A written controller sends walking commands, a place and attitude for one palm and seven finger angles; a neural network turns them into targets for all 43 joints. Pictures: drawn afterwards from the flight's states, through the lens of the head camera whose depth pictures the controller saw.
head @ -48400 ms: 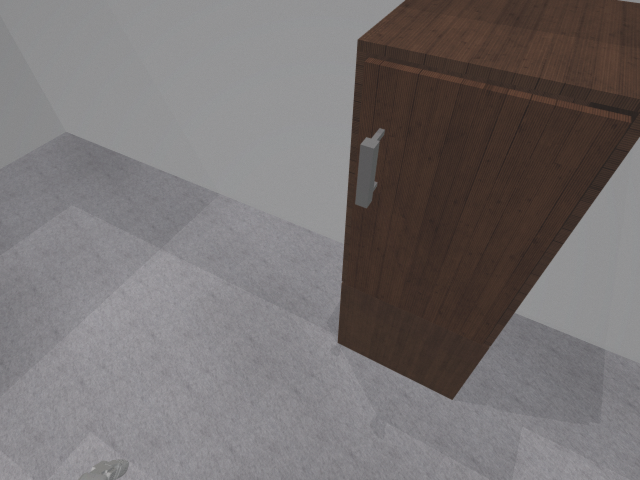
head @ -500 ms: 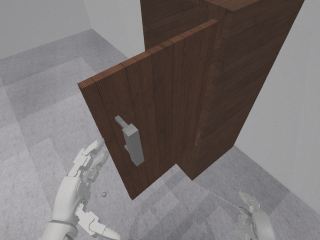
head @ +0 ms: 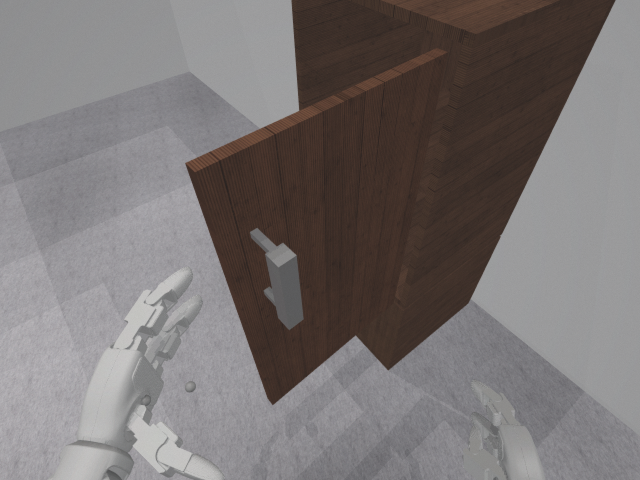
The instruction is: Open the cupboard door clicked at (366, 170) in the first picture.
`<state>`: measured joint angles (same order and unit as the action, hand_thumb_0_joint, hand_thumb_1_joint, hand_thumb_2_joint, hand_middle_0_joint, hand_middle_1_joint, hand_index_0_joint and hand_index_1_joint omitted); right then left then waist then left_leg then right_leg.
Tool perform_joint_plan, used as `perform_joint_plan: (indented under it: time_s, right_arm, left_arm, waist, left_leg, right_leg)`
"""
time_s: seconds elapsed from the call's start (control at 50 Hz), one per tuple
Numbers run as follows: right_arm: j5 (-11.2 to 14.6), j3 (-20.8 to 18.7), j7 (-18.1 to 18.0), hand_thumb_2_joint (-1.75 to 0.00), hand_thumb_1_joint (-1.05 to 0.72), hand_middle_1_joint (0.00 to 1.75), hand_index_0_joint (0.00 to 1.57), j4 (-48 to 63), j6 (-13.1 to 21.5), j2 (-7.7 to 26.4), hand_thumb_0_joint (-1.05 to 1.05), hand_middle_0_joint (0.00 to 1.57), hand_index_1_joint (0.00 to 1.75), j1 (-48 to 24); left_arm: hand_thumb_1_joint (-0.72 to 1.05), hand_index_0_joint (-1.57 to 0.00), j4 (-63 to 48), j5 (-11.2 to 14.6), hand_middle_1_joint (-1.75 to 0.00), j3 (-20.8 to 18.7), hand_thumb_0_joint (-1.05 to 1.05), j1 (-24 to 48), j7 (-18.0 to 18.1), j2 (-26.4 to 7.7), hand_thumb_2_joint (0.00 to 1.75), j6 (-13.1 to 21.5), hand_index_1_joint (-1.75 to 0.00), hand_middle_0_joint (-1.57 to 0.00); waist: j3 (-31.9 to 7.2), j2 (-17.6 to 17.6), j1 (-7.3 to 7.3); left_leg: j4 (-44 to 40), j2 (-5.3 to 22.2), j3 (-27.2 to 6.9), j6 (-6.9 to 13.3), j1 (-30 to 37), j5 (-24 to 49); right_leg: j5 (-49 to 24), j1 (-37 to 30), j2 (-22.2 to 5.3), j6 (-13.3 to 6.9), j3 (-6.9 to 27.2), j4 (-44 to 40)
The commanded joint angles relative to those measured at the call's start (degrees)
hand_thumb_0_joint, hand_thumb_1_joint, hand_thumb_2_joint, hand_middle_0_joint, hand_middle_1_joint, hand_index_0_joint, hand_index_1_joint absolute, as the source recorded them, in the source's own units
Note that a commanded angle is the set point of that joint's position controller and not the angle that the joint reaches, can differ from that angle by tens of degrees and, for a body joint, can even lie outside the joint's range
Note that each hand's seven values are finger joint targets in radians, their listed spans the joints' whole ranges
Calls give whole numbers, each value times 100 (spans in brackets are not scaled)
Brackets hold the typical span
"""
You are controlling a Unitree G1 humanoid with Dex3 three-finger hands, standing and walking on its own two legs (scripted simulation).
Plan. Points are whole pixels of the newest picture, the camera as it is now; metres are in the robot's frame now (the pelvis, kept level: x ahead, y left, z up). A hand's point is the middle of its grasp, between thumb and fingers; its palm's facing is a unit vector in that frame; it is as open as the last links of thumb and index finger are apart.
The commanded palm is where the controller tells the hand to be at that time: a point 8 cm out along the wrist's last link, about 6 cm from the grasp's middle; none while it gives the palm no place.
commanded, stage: draw the hand back to the body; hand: left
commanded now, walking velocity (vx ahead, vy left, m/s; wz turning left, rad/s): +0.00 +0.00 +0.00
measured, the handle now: (275, 279) +0.33 +0.09 +0.10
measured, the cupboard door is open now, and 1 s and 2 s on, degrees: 93 93 93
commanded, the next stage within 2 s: step back with the hand held close in 1.34 s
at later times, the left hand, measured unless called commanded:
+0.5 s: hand (106, 356) +0.20 +0.21 +0.15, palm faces +0.26 -0.90 -0.35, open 14.5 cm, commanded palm +0.15 +0.26 +0.17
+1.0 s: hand (22, 294) +0.22 +0.27 +0.21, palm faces +0.45 -0.79 -0.41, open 8.7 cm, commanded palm +0.17 +0.30 +0.22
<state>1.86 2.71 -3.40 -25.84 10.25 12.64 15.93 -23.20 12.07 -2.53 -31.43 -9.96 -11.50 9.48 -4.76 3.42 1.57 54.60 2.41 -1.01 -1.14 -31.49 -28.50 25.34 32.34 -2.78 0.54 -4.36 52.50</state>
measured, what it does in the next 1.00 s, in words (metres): rises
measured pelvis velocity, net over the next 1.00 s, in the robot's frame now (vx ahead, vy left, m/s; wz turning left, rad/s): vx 0.03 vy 0.01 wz -0.03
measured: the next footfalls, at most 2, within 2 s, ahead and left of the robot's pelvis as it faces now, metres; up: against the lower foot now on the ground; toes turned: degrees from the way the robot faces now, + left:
none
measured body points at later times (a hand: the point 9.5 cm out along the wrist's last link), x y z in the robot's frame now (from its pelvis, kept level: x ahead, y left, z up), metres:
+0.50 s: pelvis +0.01 +0.00 +0.04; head +0.00 -0.01 +0.49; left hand +0.18 +0.26 +0.17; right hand +0.20 -0.21 -0.03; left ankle +0.00 +0.13 -0.69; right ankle +0.02 -0.13 -0.69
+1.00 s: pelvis +0.03 +0.01 +0.05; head +0.01 -0.01 +0.50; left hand +0.19 +0.31 +0.23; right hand +0.22 -0.21 -0.03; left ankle +0.00 +0.13 -0.69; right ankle +0.02 -0.13 -0.69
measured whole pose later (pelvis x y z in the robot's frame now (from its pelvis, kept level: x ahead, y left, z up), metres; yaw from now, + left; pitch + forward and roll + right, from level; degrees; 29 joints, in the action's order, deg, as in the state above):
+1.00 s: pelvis +0.03 +0.01 +0.05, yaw -2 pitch -5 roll -1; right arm -0.9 1.7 -4.7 -36.7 7.1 12.5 10.3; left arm -22.6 2.0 -19.5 -25.7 6.5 -19.2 4.4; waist 2.2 3.7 4.9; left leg 23.7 2.0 2.2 -0.6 -2.1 -16.5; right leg 13.1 4.3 -2.0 1.4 -2.5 22.6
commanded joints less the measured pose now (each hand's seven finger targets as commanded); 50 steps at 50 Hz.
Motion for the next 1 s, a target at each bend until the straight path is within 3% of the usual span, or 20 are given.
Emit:
perform_joint_plan:
  time_s: [0.0,0.1,0.14,0.24,0.26,0.28,0.3,0.36,0.44,0.56,0.62,0.7,0.74,0.9,0.94,0.98]
  right_arm:
    - [11,-249,-98,-90,-90,30,20,959,405,610,0,20,30,-583]
    - [20,-195,-132,-90,-90,30,20,899,520,614,0,20,30,-632]
    - [28,-205,-150,-90,-90,30,20,821,557,608,0,20,30,-619]
    - [59,-181,-173,-90,-90,30,20,709,674,655,0,20,30,-685]
    - [-70,-218,-315,-90,-90,30,20,694,619,593,0,20,30,-658]
    - [-135,-192,-357,-90,-90,30,20,581,615,490,0,20,30,-628]
    - [-148,-155,-351,-90,-90,30,20,532,567,497,0,20,30,-649]
    - [-179,-170,-349,-90,-90,30,20,404,459,516,0,20,30,-740]
    - [-230,-180,-351,-90,-90,30,20,250,428,516,0,20,30,-857]
    - [-265,-215,-322,-90,-90,30,20,53,362,537,0,20,30,-1017]
    - [-282,-228,-278,-90,-90,30,20,-12,346,545,0,20,30,-1064]
    - [-280,-267,-219,-90,-90,30,20,-90,239,556,0,20,30,-1103]
    - [-286,-280,-205,-90,-90,30,20,-103,188,566,0,20,30,-1117]
    - [-289,-324,-200,-90,-90,30,20,-193,3,547,0,20,30,-1213]
    - [-284,-346,-194,-90,-90,30,20,-213,-15,554,0,20,30,-1224]
    - [-286,-354,-179,-90,-90,30,20,-219,-22,570,0,20,30,-1244]
  left_arm:
    - [-50,-15,-1240,157,-30,-538,0,219,-15,-549,30,65,-30,-15]
    - [-50,-15,-1502,292,-30,-758,0,433,-119,-683,30,-76,-30,-15]
    - [-50,-15,-1367,374,-30,-968,0,290,-186,-758,30,-129,-30,-15]
    - [-32,-16,-1395,500,-30,-1190,0,462,-389,-908,37,-254,-30,-16]
    - [-29,-16,-2040,-456,-30,-1304,0,763,507,-1717,39,-173,-30,-16]
    - [-26,-16,-1661,-575,-30,-1272,0,353,918,-1380,40,-287,-30,-16]
    - [-22,-16,-1632,-716,-30,-891,0,257,1116,-989,42,-338,-30,-16]
    - [-12,-16,-1561,-933,-30,-951,0,266,1471,-1083,47,-339,-30,-16]
    - [2,-17,-1520,-1069,-30,-1136,0,264,1678,-1223,52,-236,-30,-17]
    - [23,-18,-1434,-1110,-30,-1456,0,421,1776,-1379,62,-166,-30,-18]
    - [34,-18,-1486,-1118,-30,-1544,0,426,1786,-1401,66,-145,-30,-18]
    - [48,-19,-1342,-1086,-30,-1758,0,458,1778,-1468,72,-166,-30,-19]
    - [55,-19,-1408,-1091,-30,-1873,0,647,1779,-1544,75,-156,-30,-19]
    - [83,-20,-1077,-992,-30,-2347,0,939,1781,-1749,87,-165,-30,-20]
    - [90,-20,-1220,-991,-30,-2452,0,1170,1786,-1848,90,-133,-30,-20]
    - [90,-20,-1015,-995,-30,-2271,0,1024,1751,-1641,90,-164,-30,-20]
  waist:
    - [-341,-336,10]
    - [-380,-132,57]
    - [-412,-300,98]
    - [-339,-118,126]
    - [-341,-101,280]
    - [41,-344,190]
    - [211,-167,132]
    - [182,-133,130]
    - [136,-84,177]
    - [188,-122,225]
    - [114,86,257]
    - [177,-67,272]
    - [178,82,268]
    - [304,-22,305]
    - [178,160,299]
    - [302,82,295]
  left_leg:
    - [-1169,-275,-52,151,61,997]
    - [-1335,-283,-55,146,350,1177]
    - [-1366,-278,-46,146,433,1324]
    - [-1539,-281,-43,137,643,1436]
    - [-1789,-251,120,161,755,1443]
    - [-1834,-250,144,145,781,1272]
    - [-1920,-235,157,163,925,1278]
    - [-2193,-199,166,179,1309,1422]
    - [-2587,-175,186,193,1711,1831]
    - [-3006,-128,211,187,2115,2323]
    - [-3129,-117,226,172,2285,2761]
    - [-3233,-79,235,155,2405,3146]
    - [-3288,-78,249,141,2493,3206]
    - [-3417,-81,306,154,2608,3160]
    - [-3417,-89,323,143,2696,3226]
    - [-3440,-75,312,148,2682,3268]
  right_leg:
    - [-728,-704,295,-118,39,-1114]
    - [-954,-930,298,-124,1,-1229]
    - [-1151,-1039,315,-118,-16,-1290]
    - [-1322,-1207,319,-115,-45,-1438]
    - [-1311,-1475,231,-167,235,-1823]
    - [-993,-1345,216,-161,226,-2093]
    - [-982,-1368,183,-145,191,-2165]
    - [-1095,-1642,165,-129,128,-2352]
    - [-1520,-2103,160,-138,94,-2546]
    - [-1911,-2550,182,-136,85,-2822]
    - [-2243,-2783,178,-142,83,-2876]
    - [-2514,-2938,200,-134,91,-2980]
    - [-2530,-2959,216,-133,102,-3027]
    - [-2618,-3062,218,-130,125,-3210]
    - [-2644,-3092,221,-130,147,-3216]
    - [-2632,-3053,225,-132,129,-3256]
